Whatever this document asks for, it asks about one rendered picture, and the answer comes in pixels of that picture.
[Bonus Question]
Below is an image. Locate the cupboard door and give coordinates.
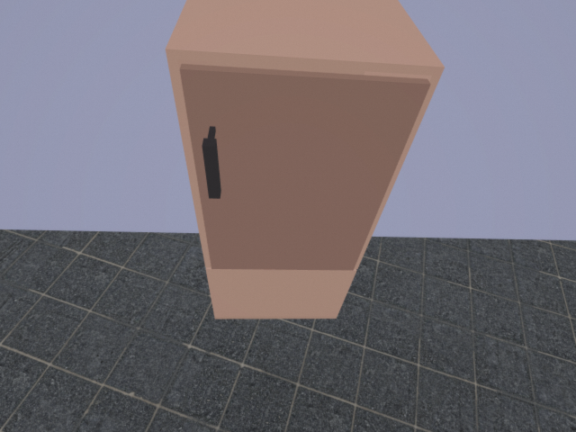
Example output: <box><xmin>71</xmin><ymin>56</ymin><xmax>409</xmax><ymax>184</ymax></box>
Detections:
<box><xmin>180</xmin><ymin>64</ymin><xmax>431</xmax><ymax>271</ymax></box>

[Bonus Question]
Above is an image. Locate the handle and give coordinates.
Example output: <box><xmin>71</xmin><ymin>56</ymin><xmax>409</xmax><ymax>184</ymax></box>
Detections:
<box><xmin>202</xmin><ymin>126</ymin><xmax>221</xmax><ymax>199</ymax></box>

